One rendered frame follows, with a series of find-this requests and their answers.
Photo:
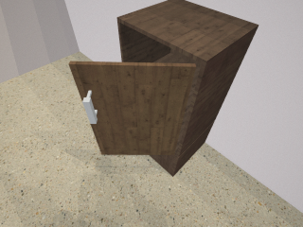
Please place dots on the handle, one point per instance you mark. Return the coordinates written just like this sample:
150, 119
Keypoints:
89, 108

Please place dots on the cupboard door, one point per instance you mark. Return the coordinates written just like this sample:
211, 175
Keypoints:
141, 105

